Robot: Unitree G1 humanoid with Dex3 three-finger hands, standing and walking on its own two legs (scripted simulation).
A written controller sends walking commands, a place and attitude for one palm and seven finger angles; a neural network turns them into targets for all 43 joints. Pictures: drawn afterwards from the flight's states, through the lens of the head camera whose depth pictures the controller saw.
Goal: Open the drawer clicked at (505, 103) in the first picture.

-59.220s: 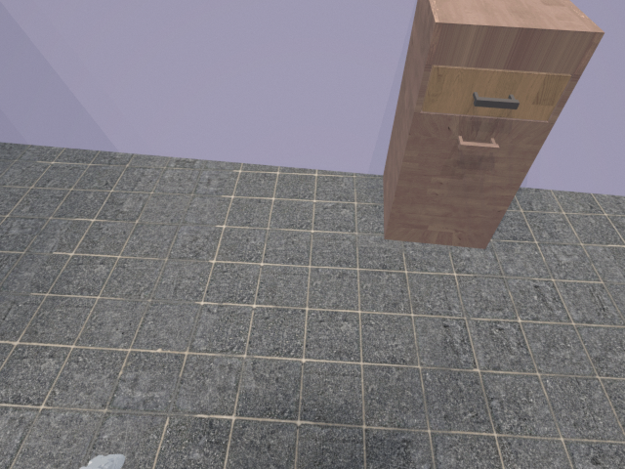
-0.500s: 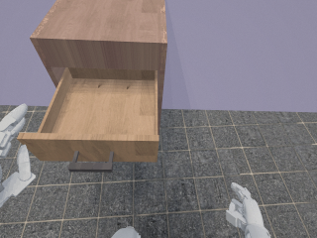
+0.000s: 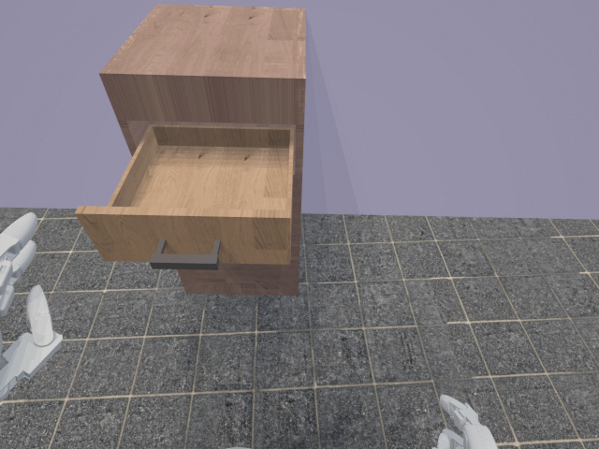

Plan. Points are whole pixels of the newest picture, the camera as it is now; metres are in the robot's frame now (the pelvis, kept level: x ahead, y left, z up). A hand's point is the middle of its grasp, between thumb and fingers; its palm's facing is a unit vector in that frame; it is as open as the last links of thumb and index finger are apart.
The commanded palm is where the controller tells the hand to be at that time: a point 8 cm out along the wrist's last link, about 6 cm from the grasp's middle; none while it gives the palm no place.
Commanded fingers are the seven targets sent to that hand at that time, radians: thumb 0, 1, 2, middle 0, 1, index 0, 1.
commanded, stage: stop stepping back and stand still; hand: left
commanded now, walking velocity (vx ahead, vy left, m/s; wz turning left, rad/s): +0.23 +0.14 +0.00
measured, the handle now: (187, 253) +0.46 +0.23 -0.07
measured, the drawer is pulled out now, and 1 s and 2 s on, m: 0.30 0.30 0.30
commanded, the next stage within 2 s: let the arm hang, fingers relaxed in 0.44 s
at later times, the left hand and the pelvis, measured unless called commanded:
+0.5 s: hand (25, 386) +0.15 +0.24 +0.15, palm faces +0.39 -0.82 -0.43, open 7.4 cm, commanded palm +0.09 +0.29 +0.18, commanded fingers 0.00 0.90 0.90 -0.20 -0.30 -0.20 -0.30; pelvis -0.04 +0.00 +0.00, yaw +1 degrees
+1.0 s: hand out of the picture -0.05 +0.19 -0.17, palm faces +0.09 -0.97 -0.21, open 7.0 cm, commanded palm none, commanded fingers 0.00 0.90 0.90 -0.20 -0.30 -0.20 -0.30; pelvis -0.02 +0.01 +0.00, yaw +3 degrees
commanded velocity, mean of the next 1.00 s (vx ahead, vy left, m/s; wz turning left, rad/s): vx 0.06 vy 0.01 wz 0.00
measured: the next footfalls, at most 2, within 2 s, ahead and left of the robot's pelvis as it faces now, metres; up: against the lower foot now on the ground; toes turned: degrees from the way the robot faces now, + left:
left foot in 0.10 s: +0.01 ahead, +0.12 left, +0.00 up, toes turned +3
